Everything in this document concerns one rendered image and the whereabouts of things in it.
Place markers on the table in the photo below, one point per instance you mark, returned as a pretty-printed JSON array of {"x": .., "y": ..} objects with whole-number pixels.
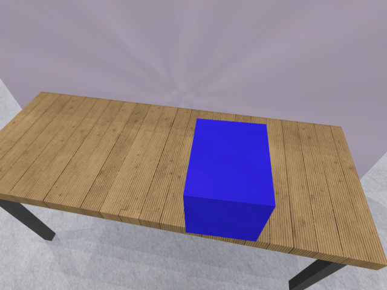
[{"x": 128, "y": 162}]

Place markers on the carton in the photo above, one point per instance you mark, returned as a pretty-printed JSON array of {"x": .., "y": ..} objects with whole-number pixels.
[{"x": 229, "y": 186}]

